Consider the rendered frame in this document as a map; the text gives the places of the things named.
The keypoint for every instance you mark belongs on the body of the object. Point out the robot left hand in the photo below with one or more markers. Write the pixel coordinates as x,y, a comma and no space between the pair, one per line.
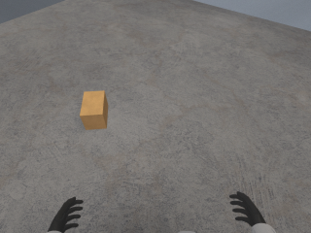
61,218

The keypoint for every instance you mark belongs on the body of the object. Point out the robot right hand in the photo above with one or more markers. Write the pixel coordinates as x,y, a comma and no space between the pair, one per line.
251,211

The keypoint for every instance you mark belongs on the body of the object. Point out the right robot forearm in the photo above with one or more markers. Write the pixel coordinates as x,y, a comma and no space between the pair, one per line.
262,228

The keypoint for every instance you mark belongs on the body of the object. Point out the carton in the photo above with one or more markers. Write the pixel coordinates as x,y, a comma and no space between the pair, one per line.
94,110

